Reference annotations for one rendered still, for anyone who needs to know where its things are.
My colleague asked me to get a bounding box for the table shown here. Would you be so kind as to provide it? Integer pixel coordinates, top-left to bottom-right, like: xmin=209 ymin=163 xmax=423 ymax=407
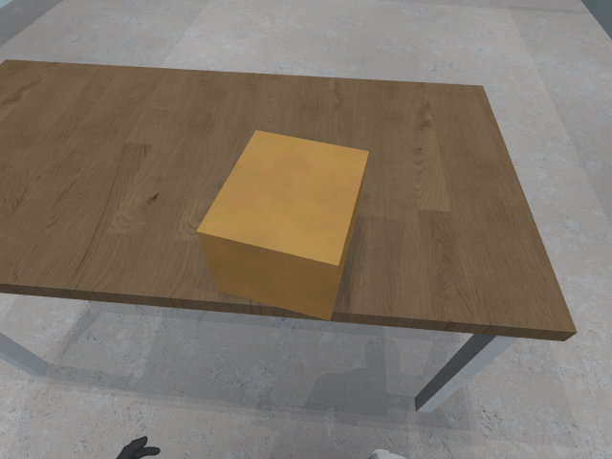
xmin=0 ymin=59 xmax=577 ymax=413

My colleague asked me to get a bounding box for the left robot hand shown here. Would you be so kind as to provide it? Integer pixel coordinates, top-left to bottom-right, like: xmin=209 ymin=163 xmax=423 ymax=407
xmin=116 ymin=436 xmax=161 ymax=459

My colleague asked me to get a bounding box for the carton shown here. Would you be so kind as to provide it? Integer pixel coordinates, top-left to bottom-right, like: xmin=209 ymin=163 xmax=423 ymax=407
xmin=197 ymin=130 xmax=369 ymax=321

